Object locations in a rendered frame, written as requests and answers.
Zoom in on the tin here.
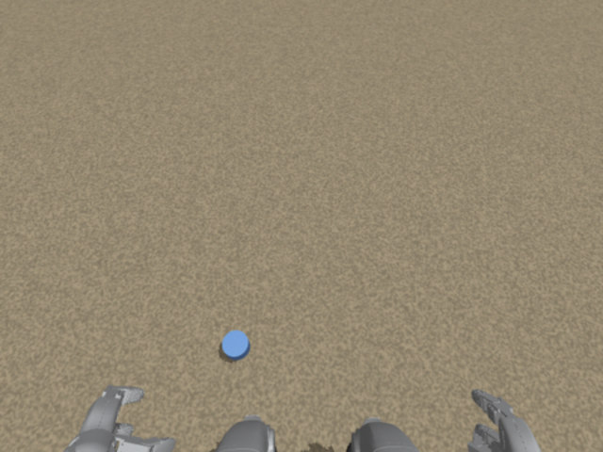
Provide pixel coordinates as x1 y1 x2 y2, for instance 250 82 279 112
222 331 250 361

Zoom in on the right robot hand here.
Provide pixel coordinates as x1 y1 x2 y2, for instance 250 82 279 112
467 389 542 452

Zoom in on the left robot hand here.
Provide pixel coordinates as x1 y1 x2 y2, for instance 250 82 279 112
79 385 176 452

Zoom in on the left robot arm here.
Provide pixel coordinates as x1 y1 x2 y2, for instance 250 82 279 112
63 428 117 452

